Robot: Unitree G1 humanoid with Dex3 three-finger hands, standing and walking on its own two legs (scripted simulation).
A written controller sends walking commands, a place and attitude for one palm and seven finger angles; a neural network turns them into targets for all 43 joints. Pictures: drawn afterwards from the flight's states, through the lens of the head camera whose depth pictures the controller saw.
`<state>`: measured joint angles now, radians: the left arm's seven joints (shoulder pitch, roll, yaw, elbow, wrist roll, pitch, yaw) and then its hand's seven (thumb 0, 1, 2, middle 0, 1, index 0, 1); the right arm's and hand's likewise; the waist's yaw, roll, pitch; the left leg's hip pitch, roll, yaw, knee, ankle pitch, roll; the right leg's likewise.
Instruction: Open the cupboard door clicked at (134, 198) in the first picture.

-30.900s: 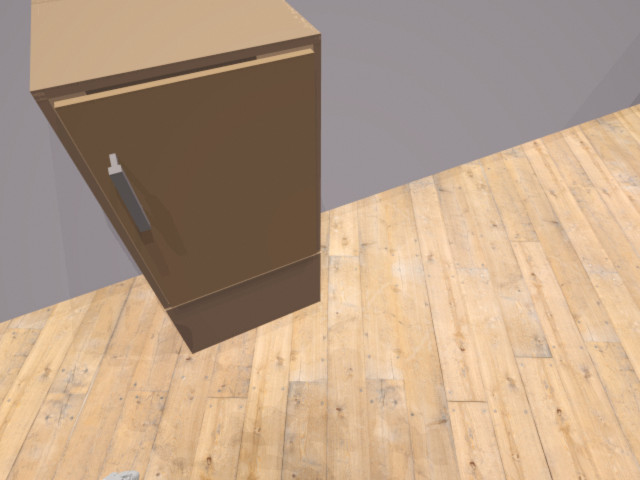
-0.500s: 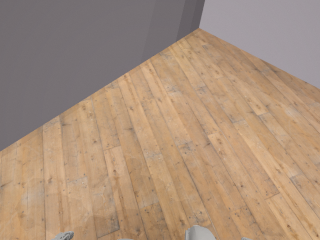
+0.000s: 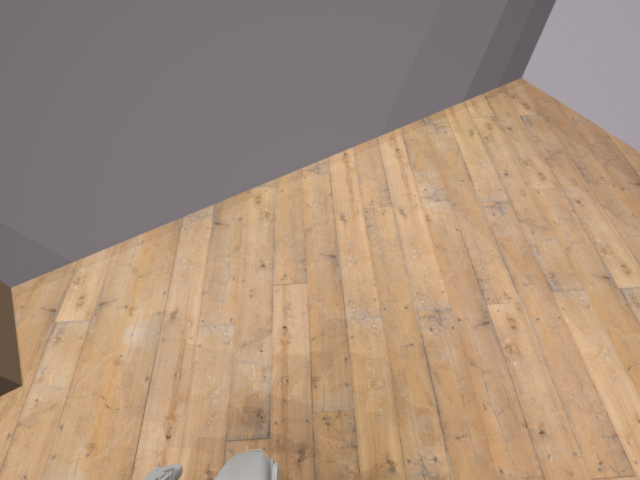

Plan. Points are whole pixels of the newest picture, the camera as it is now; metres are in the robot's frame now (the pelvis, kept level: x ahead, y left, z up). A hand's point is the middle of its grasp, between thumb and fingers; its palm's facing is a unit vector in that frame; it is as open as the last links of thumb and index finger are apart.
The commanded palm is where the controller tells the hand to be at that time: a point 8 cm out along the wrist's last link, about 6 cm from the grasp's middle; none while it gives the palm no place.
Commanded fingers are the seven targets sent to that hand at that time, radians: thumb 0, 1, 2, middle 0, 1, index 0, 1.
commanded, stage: turn to face it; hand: left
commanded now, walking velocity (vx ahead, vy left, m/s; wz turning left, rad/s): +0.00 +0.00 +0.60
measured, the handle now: out of the picture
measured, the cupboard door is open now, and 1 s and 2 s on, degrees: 41 41 41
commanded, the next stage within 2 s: take the last steps up to it in 1.84 s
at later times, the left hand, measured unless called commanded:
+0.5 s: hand out of the picture +0.07 +0.25 -0.16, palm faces +0.26 -0.93 -0.27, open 7.4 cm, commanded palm none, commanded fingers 0.00 0.90 0.90 -0.20 -0.30 -0.20 -0.30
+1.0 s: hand out of the picture -0.07 +0.18 -0.17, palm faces +0.60 -0.76 -0.25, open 7.3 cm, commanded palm none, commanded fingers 0.00 0.90 0.90 -0.20 -0.30 -0.20 -0.30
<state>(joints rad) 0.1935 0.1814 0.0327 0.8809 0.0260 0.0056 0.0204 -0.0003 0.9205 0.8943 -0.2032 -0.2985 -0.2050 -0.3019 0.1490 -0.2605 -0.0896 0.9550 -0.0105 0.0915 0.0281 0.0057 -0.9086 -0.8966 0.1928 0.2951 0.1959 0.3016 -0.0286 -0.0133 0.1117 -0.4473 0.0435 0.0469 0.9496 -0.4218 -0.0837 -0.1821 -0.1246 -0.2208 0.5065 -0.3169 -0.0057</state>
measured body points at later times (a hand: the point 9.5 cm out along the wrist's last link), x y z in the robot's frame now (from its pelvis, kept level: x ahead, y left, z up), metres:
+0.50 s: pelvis +0.01 +0.01 +0.00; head +0.06 +0.03 +0.44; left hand +0.05 +0.30 -0.14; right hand +0.14 -0.21 -0.15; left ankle +0.00 +0.13 -0.74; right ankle +0.05 -0.13 -0.70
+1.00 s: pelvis +0.02 -0.01 -0.01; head +0.05 +0.02 +0.44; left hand -0.10 +0.22 -0.16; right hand +0.26 -0.16 -0.14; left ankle -0.06 +0.08 -0.72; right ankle +0.05 -0.12 -0.74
